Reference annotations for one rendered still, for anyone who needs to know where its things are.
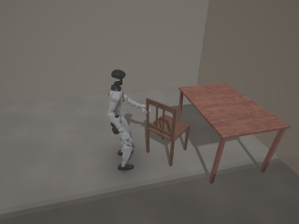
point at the humanoid robot torso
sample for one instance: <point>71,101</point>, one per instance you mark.
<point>118,107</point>

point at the robot right forearm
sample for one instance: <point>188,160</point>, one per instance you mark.
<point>116,123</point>

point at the left robot hand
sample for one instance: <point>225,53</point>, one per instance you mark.
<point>143,108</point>

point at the chair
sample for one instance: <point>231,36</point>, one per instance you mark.
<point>167,127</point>

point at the left robot upper arm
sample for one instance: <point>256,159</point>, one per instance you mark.
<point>125,97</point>

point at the robot left forearm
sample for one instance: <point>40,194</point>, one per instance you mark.
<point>133,103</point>

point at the table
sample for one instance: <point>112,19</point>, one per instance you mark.
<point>232,114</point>

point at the right robot thigh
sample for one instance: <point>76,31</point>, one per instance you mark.
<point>116,131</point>

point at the right robot upper arm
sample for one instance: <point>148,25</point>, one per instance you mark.
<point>113,103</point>

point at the right robot hand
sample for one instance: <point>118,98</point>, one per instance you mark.
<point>125,136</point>

